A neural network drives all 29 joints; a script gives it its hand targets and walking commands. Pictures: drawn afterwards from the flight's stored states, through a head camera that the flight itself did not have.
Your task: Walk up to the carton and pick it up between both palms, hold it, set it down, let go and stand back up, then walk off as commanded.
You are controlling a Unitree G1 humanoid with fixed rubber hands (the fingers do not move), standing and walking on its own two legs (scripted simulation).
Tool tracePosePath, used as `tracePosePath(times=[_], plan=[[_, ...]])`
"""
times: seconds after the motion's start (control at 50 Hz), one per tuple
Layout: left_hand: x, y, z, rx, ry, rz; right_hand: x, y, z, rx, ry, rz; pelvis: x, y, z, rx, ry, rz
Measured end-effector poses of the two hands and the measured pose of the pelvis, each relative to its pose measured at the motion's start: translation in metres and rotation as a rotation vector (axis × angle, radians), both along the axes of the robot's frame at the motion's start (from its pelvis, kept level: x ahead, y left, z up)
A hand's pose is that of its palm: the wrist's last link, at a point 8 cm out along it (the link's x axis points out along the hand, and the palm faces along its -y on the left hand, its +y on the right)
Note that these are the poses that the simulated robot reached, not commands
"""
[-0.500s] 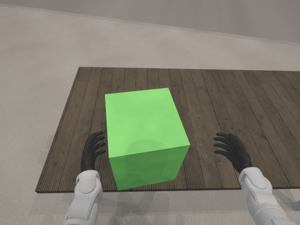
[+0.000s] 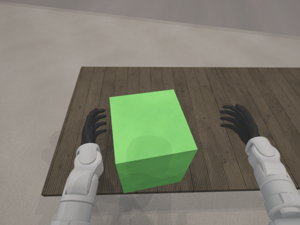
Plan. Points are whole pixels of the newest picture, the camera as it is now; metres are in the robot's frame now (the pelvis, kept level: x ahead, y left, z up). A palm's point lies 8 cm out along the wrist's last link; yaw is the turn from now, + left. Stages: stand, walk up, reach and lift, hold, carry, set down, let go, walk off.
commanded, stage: reach and lift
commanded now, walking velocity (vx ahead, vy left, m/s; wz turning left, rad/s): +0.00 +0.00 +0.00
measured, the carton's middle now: (147, 143) +0.36 +0.04 -0.06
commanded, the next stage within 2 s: none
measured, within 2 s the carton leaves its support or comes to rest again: neither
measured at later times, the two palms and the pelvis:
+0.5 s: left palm (86, 114) +0.34 +0.19 +0.11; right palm (241, 100) +0.43 -0.21 +0.11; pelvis -0.01 -0.01 +0.00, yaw +1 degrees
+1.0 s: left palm (90, 113) +0.36 +0.20 +0.07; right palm (225, 94) +0.47 -0.18 +0.09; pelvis +0.00 -0.01 +0.00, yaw +2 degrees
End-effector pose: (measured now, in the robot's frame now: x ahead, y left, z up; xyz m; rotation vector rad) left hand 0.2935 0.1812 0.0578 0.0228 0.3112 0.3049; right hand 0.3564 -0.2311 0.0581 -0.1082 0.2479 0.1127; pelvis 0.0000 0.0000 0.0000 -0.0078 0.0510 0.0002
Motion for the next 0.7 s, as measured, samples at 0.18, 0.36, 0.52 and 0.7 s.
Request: tracePosePath(times=[0.18,0.36,0.52,0.7], plan=[[0.016,0.007,0.018,0.005,0.018,0.015,0.029,0.008,0.02,0.008,-0.005,0.02,0.0,-0.004,0.0,0.0,0.026,0.007],[0.029,0.012,0.037,0.005,0.011,0.012,0.052,0.015,0.036,0.031,-0.01,0.021,-0.004,-0.008,0.0,0.004,0.053,0.015],[0.045,0.012,0.049,0.006,0.014,0.014,0.072,0.021,0.05,0.039,-0.003,0.03,-0.009,-0.01,-0.002,0.008,0.089,0.011],[0.062,0.018,0.051,0.004,0.035,0.04,0.094,0.033,0.061,0.037,0.01,0.042,-0.011,-0.014,-0.002,0.011,0.123,0.014]])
